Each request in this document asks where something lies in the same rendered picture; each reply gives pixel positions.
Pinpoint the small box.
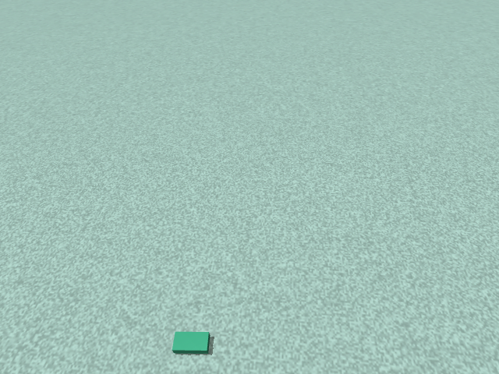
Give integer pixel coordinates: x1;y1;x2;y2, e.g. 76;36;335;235
172;332;210;354

